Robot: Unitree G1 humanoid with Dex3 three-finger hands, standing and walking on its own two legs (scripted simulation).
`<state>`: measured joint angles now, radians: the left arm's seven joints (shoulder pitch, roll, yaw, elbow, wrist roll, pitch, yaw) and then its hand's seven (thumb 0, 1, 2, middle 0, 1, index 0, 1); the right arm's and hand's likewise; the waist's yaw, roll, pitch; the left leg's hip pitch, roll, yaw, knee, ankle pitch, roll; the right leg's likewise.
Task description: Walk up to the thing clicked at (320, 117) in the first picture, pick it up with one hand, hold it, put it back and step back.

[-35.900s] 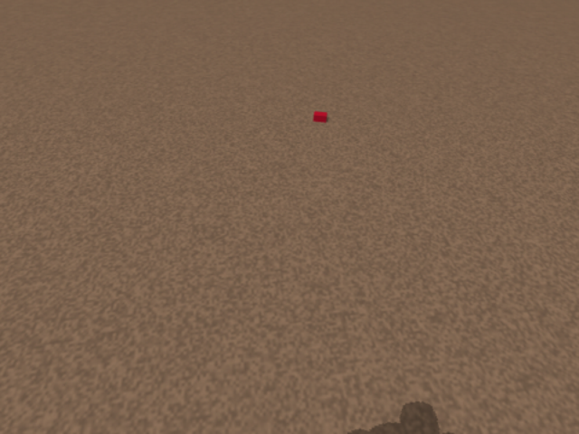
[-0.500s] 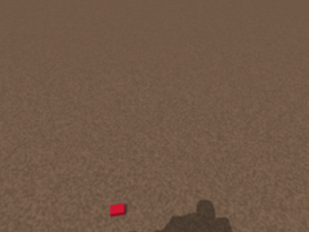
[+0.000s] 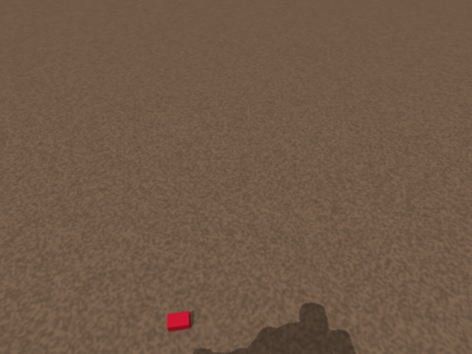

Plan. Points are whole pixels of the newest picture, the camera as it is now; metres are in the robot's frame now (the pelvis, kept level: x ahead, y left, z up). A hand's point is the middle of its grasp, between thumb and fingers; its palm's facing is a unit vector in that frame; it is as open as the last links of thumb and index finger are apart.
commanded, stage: stand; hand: left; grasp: from above
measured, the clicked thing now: (179, 321) +0.44 +0.26 -0.76
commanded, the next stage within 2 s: step back in 0.62 s
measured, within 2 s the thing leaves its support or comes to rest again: neither
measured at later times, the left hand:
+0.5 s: hand out of the picture +0.07 +0.25 -0.16, palm faces +0.00 -0.94 -0.33, open 7.4 cm
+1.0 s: hand out of the picture +0.09 +0.30 -0.18, palm faces -0.02 -0.93 -0.38, open 7.4 cm
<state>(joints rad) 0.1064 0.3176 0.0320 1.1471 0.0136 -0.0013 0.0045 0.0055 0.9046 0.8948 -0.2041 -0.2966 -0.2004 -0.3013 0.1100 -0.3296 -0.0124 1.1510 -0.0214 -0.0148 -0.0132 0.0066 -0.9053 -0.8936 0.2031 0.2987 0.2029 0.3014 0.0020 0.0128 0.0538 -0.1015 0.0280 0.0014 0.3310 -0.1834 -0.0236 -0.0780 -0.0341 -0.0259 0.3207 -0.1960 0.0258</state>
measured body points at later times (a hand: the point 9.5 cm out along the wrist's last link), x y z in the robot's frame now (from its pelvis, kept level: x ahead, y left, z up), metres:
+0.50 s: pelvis +0.00 +0.00 +0.00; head +0.01 +0.00 +0.45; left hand +0.07 +0.30 -0.13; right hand +0.07 -0.30 -0.14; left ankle +0.00 +0.13 -0.75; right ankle -0.01 -0.13 -0.75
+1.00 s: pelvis -0.06 +0.03 -0.03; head +0.01 +0.05 +0.41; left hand +0.09 +0.35 -0.16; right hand +0.02 -0.29 -0.14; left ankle -0.04 +0.13 -0.75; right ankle -0.03 -0.13 -0.72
